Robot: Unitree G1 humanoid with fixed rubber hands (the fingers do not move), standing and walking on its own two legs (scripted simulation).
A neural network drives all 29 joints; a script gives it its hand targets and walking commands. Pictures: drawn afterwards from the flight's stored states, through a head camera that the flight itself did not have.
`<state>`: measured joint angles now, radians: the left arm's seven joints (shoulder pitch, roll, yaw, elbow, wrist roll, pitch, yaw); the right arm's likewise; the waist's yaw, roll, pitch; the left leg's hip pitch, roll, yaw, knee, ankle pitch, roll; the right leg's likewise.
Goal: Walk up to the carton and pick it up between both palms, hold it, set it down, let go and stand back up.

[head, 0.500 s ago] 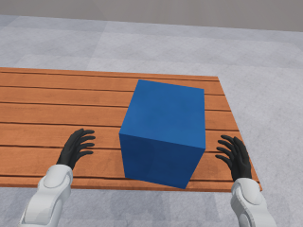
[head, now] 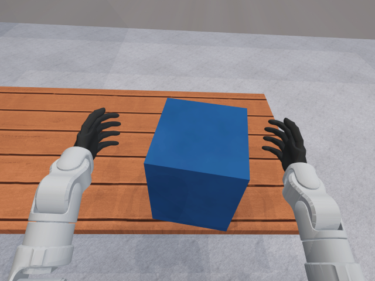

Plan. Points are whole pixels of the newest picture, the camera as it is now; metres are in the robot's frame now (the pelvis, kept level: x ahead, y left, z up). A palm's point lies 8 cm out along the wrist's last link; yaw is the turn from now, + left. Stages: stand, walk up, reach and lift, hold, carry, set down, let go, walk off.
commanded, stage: reach and lift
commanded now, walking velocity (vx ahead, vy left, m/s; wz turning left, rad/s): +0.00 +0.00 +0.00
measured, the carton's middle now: (197, 166) +0.39 -0.03 +0.00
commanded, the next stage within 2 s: none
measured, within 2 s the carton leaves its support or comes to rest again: neither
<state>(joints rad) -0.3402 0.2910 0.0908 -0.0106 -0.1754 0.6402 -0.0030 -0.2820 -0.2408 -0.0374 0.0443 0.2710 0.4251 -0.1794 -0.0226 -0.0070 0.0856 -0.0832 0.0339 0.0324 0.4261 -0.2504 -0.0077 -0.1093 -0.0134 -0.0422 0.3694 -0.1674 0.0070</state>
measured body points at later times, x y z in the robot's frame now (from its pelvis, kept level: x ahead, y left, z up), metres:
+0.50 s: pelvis +0.01 +0.01 +0.00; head +0.02 +0.02 +0.45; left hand +0.41 +0.19 +0.17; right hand +0.39 -0.21 +0.16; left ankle -0.01 +0.12 -0.74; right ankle +0.03 -0.13 -0.74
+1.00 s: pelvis +0.01 +0.01 +0.00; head +0.03 +0.02 +0.45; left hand +0.42 +0.19 +0.08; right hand +0.37 -0.20 +0.06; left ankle -0.01 +0.12 -0.74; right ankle +0.03 -0.13 -0.74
